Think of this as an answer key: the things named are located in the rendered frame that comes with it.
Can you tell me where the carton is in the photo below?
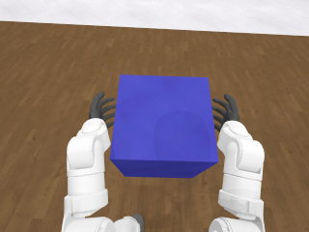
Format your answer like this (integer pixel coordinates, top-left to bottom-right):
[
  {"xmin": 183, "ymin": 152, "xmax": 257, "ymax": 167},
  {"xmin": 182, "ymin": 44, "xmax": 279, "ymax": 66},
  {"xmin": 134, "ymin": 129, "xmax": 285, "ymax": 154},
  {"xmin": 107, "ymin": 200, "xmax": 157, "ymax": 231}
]
[{"xmin": 109, "ymin": 74, "xmax": 219, "ymax": 179}]

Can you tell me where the robot left forearm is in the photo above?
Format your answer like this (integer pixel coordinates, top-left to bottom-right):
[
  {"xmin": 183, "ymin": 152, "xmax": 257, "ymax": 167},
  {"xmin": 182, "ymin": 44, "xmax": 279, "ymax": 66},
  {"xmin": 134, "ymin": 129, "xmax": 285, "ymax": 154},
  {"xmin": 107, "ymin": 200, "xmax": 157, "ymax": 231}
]
[{"xmin": 61, "ymin": 118, "xmax": 111, "ymax": 232}]

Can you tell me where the left robot foot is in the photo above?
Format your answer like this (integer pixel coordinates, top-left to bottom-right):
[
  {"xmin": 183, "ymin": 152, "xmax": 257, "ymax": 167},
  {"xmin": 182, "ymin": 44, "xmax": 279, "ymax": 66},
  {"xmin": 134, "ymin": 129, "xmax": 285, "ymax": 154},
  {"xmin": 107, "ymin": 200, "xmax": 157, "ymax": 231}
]
[{"xmin": 133, "ymin": 214, "xmax": 144, "ymax": 232}]

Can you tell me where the robot left upper arm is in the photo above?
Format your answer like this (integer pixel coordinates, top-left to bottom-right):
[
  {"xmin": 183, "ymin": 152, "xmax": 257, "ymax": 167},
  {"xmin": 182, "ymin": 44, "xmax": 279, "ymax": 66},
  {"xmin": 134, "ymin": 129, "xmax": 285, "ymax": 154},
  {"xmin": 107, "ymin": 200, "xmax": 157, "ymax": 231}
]
[{"xmin": 64, "ymin": 217, "xmax": 116, "ymax": 232}]

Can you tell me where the left robot thigh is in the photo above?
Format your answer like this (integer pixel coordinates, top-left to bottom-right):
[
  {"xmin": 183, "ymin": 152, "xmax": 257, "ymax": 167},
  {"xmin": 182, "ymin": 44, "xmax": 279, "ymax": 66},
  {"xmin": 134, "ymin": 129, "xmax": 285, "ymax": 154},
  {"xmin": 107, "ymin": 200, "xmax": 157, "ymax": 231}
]
[{"xmin": 114, "ymin": 218, "xmax": 140, "ymax": 232}]

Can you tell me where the robot right hand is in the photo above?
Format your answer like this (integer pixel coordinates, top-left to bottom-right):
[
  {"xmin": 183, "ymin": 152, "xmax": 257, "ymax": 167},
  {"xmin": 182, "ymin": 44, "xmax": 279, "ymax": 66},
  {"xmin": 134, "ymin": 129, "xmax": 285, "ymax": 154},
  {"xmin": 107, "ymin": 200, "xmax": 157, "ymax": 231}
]
[{"xmin": 211, "ymin": 93, "xmax": 239, "ymax": 132}]

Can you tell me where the robot right forearm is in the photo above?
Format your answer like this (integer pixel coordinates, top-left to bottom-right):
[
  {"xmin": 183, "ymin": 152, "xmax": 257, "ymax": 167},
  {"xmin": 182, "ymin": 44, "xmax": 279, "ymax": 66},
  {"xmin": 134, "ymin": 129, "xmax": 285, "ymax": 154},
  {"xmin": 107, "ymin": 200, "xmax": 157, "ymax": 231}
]
[{"xmin": 217, "ymin": 121, "xmax": 266, "ymax": 232}]

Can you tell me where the robot left hand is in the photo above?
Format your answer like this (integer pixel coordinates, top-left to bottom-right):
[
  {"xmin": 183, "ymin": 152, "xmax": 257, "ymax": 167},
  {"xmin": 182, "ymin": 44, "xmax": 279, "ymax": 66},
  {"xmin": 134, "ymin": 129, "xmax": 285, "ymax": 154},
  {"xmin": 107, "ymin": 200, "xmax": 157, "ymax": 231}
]
[{"xmin": 88, "ymin": 91, "xmax": 117, "ymax": 128}]

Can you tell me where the robot right upper arm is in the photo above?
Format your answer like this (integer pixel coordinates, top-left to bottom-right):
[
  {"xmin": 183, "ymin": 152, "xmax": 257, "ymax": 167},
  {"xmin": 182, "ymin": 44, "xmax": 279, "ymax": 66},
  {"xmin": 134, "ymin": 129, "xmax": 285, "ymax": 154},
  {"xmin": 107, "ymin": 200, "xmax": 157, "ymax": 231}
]
[{"xmin": 209, "ymin": 217, "xmax": 261, "ymax": 232}]

